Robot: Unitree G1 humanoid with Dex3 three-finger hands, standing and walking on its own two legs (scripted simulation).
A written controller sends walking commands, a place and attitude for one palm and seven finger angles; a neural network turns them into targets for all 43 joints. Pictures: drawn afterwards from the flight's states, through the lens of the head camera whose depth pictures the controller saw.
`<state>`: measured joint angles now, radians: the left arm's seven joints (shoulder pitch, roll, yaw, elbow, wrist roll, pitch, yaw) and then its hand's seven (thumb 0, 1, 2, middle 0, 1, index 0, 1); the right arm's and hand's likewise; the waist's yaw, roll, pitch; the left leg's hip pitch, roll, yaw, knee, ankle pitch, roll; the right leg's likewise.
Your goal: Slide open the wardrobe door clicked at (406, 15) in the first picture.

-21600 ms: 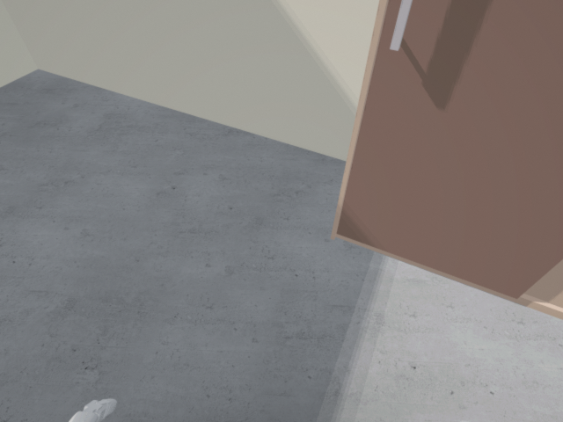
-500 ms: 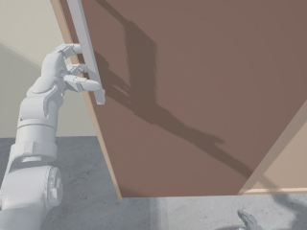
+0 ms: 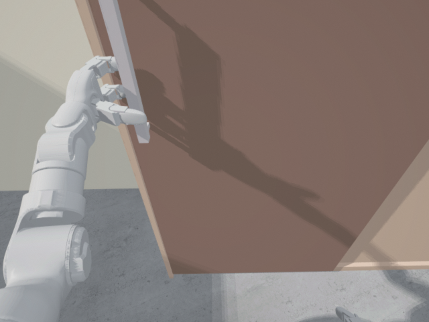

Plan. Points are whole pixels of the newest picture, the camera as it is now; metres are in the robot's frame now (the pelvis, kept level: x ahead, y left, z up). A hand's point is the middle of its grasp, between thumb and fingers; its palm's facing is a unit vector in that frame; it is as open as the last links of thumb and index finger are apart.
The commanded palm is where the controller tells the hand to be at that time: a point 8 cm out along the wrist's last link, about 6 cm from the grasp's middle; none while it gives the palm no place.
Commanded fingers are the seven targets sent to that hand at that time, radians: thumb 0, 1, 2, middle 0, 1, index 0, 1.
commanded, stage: slide the fingers in behind the handle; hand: left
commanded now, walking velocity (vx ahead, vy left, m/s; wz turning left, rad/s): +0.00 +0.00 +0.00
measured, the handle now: (129, 67) +0.48 +0.18 +0.27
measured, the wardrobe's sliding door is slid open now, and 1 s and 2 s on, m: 0.00 0.00 0.00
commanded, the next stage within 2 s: grip the handle and tug to test in 1.56 s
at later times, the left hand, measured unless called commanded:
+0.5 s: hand (129, 97) +0.42 +0.17 +0.24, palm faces +0.08 -1.00 +0.01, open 14.0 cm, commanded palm +0.40 +0.22 +0.24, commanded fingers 0.00 -0.50 0.30 -0.30 -1.20 -0.30 -1.20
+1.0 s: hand (142, 96) +0.43 +0.15 +0.24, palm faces +0.11 -0.99 -0.01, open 14.0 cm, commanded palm +0.40 +0.19 +0.24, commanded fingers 0.00 -0.50 0.30 -0.30 -1.20 -0.30 -1.20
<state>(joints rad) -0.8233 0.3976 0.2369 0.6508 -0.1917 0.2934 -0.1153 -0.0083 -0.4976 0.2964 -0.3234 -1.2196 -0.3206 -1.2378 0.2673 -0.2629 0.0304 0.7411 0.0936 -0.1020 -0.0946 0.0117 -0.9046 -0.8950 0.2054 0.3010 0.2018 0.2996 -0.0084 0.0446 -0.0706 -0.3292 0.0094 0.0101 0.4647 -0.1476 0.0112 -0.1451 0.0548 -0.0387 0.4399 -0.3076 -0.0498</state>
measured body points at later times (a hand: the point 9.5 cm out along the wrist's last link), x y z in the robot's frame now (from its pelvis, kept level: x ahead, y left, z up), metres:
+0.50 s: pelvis +0.01 +0.00 +0.00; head -0.02 -0.01 +0.45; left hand +0.41 +0.23 +0.25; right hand +0.15 -0.25 -0.09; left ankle +0.06 +0.11 -0.74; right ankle -0.05 -0.08 -0.74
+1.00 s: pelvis +0.01 +0.00 +0.00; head -0.01 -0.02 +0.45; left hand +0.42 +0.20 +0.24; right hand +0.15 -0.25 -0.10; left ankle +0.06 +0.11 -0.74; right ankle -0.05 -0.08 -0.74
